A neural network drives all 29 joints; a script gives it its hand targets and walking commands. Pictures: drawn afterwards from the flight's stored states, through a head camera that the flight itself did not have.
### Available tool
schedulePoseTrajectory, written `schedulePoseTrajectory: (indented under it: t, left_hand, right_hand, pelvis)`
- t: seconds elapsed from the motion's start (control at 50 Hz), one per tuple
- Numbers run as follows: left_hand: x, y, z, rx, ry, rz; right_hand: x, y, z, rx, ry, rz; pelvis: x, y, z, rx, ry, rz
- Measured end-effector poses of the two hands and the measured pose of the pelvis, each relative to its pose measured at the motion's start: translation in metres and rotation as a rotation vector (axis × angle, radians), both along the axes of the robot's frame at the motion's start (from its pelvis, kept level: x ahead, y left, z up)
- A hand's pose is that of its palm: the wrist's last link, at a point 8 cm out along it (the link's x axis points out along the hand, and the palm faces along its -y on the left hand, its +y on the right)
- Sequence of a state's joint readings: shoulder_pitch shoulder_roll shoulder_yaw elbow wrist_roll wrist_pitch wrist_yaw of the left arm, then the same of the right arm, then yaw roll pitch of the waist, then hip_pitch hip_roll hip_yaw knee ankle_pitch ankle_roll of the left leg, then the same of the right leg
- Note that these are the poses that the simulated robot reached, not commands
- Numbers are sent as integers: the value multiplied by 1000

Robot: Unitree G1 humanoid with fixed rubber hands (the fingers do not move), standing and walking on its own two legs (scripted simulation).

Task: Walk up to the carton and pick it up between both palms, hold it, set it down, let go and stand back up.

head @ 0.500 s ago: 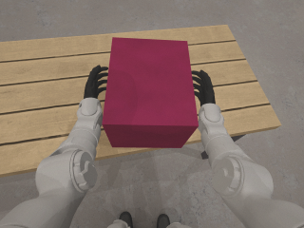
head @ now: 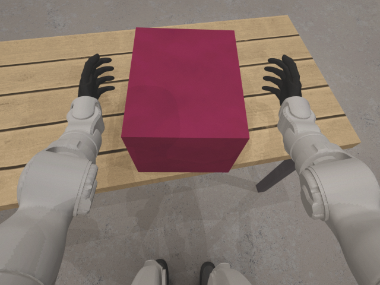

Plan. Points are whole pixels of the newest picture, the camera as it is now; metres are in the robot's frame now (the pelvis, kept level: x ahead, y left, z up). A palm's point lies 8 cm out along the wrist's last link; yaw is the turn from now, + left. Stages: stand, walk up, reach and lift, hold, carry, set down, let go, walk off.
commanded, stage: set down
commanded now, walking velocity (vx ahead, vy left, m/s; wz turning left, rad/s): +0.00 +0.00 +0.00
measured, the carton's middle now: (184, 103) +0.49 +0.03 +0.00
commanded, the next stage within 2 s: none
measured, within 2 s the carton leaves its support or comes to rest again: neither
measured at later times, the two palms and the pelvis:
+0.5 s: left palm (69, 63) +0.48 +0.23 +0.13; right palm (305, 62) +0.49 -0.19 +0.14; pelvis +0.00 -0.01 +0.02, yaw +1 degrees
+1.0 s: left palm (69, 108) +0.42 +0.24 +0.09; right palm (290, 101) +0.44 -0.17 +0.09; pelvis -0.01 +0.00 +0.03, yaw +1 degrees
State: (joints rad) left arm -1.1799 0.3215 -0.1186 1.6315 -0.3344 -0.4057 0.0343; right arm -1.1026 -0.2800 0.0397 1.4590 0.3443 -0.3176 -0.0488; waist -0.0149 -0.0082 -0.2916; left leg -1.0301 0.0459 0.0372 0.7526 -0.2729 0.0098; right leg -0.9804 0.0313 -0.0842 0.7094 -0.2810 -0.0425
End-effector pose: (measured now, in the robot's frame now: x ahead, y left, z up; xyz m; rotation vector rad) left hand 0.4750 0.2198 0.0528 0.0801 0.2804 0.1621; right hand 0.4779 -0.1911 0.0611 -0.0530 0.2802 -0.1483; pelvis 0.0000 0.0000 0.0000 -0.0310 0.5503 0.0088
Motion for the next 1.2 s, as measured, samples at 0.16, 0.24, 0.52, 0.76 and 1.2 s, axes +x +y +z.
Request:
schedulePoseTrajectory:
  t: [0.16, 0.24, 0.52, 0.76, 1.2]
  left_hand:
    - [5, -2, 17, -4, -26, -18]
    - [8, -2, 30, -11, -34, -18]
    - [7, 12, 81, -20, -51, -2]
    - [-14, 13, 89, -12, -37, -33]
    - [-74, 9, 26, -49, -27, -8]
  right_hand:
    - [4, -2, 16, 10, -15, 27]
    - [8, 1, 29, 13, -24, 34]
    - [11, 3, 83, 13, -45, 27]
    - [-9, 5, 91, 12, -23, 40]
    - [-64, 14, 21, 48, -11, 35]
  pelvis:
    - [-5, -5, 1, 9, 3, 2]
    - [-5, -7, 3, 10, -6, 2]
    - [4, -9, 21, 8, -99, 9]
    - [3, -8, 33, 13, -201, 12]
    - [-10, -1, 28, 9, -215, 10]
